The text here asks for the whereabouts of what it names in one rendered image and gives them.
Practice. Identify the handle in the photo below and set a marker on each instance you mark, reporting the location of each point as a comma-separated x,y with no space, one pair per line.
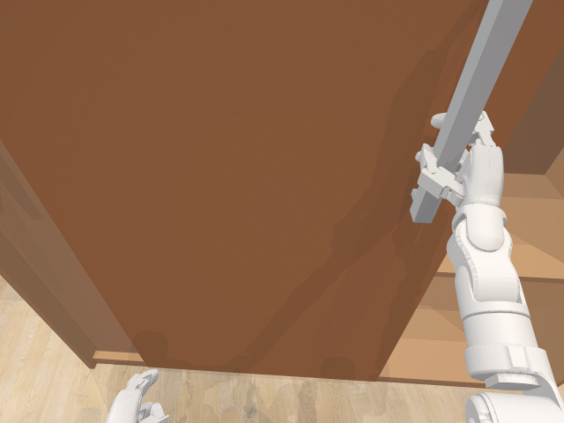
495,37

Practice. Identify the wardrobe door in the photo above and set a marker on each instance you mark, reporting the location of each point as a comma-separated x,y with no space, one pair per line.
235,176
30,232

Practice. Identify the right robot forearm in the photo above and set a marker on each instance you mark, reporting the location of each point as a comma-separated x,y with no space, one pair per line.
502,348

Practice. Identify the robot right upper arm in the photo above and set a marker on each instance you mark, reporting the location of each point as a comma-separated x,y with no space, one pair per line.
489,407

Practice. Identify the left robot hand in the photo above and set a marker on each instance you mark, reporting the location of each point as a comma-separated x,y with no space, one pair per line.
127,407

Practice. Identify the right robot hand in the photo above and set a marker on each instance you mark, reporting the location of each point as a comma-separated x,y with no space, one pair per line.
480,170

